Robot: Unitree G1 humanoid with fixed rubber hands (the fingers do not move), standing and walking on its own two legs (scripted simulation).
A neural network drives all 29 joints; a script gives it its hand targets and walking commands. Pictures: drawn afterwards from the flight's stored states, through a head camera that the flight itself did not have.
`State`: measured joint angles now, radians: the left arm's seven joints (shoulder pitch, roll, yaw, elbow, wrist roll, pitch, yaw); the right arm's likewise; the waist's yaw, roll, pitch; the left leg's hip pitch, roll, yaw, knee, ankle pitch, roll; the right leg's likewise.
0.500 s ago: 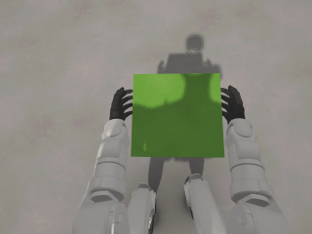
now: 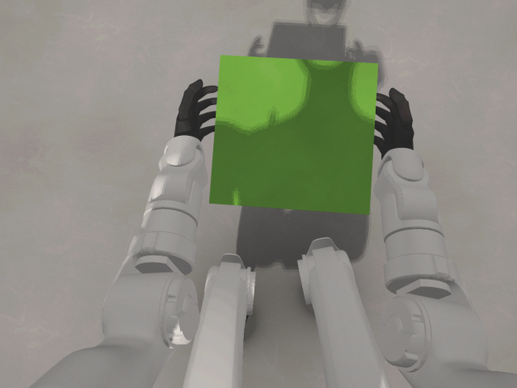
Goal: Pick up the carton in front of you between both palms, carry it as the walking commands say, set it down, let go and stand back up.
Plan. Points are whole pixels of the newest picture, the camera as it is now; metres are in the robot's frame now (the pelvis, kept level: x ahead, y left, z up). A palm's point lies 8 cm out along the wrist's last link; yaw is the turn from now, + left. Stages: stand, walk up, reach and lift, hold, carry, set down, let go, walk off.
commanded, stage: set down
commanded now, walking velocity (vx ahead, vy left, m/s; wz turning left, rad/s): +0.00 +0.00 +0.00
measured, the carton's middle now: (288, 150) +0.46 -0.06 -0.18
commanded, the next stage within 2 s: none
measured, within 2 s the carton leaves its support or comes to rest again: rests again in 1.22 s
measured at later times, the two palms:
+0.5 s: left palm (217, 141) +0.51 +0.07 -0.25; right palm (371, 159) +0.44 -0.22 -0.25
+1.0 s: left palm (217, 146) +0.51 +0.08 -0.29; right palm (363, 163) +0.44 -0.21 -0.29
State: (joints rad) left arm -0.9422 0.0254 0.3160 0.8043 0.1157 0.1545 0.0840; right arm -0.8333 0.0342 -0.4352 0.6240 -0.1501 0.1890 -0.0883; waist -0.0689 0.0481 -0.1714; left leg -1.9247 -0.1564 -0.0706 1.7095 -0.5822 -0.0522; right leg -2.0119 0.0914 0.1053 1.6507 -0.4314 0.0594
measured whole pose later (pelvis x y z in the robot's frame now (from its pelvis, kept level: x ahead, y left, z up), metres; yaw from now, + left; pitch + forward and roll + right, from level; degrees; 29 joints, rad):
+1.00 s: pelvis -0.02 +0.01 -0.13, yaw +0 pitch +43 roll -2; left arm -1.36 0.18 0.15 1.13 0.06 0.14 0.14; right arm -1.13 -0.09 -0.51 0.86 -0.10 0.15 -0.07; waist -0.12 0.05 0.13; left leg -2.27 -0.20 -0.05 2.15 -0.62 -0.04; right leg -2.32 0.06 0.07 2.05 -0.48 0.10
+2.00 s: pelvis -0.03 +0.00 -0.14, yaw -1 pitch +38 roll -2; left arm -1.34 0.37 -0.07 1.03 -0.17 0.05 0.10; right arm -1.18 -0.32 -0.26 1.06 0.25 -0.05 -0.08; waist -0.12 0.00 0.30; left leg -2.26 -0.10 -0.03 2.22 -0.62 -0.02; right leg -2.32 0.00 0.00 2.11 -0.46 0.03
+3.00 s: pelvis +0.02 +0.00 +0.10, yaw -1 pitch +45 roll +0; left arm -0.98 0.25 0.17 0.86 0.03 0.14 0.02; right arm -0.78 -0.16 -0.35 0.70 0.06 0.10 -0.01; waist -0.13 0.04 -0.15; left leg -1.65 -0.06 -0.04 1.32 -0.46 -0.01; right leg -1.71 0.02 0.04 1.25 -0.34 0.02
